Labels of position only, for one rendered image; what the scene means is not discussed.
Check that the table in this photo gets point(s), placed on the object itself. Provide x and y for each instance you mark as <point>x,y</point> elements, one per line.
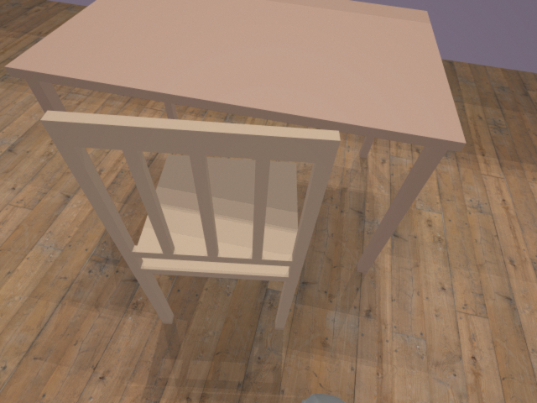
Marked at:
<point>362,68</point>

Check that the chair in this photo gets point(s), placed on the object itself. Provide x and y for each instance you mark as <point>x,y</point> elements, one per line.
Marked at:
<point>208,217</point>

